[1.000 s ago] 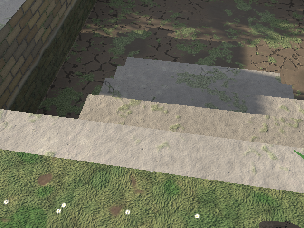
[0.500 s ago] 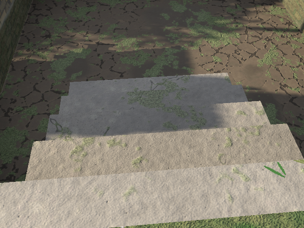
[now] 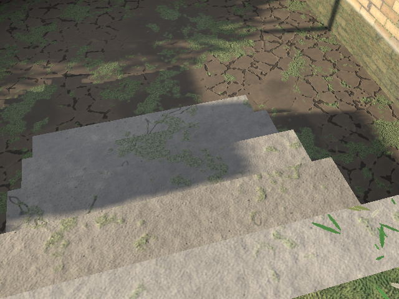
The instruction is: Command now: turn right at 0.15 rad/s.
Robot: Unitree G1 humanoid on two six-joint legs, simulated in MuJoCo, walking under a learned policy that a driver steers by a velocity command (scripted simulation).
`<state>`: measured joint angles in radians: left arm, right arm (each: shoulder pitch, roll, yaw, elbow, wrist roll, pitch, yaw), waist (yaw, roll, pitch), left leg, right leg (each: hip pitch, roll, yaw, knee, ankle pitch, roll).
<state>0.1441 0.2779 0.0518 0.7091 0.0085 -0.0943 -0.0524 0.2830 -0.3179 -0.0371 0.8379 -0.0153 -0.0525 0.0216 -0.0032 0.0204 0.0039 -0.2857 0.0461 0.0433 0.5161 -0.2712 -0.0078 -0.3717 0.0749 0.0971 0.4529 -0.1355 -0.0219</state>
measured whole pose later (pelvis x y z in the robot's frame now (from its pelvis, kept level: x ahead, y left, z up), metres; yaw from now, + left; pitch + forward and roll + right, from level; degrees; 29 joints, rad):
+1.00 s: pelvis +0.39 -0.02 -0.02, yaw +8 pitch +2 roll -1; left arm 0.48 0.21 0.00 0.97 0.11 -0.10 -0.04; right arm 0.09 -0.23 -0.03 0.81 -0.04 -0.10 0.07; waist 0.02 0.01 -0.02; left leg -0.51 -0.04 0.04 0.67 -0.13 0.10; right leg 0.10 -0.01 -0.20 0.45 -0.49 -0.01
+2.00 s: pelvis +0.77 -0.02 -0.18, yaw +27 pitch +0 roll -1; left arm 0.32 0.21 0.00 0.94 -0.01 -0.10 -0.09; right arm 0.33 -0.22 -0.03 0.86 -0.01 -0.05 0.08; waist 0.02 0.02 -0.01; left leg -0.36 0.09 -0.02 0.57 -0.22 -0.07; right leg -0.27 0.01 -0.18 0.56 -0.29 -0.07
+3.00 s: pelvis +0.81 +0.03 -0.18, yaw +25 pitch +0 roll +0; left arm 0.34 0.15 0.08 1.11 0.01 -0.08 -0.09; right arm 0.26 -0.16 -0.04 1.15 -0.01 -0.04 0.05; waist 0.01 0.00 0.01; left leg -0.24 0.06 0.05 0.55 -0.31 -0.03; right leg -0.17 -0.03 -0.11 0.55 -0.37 -0.02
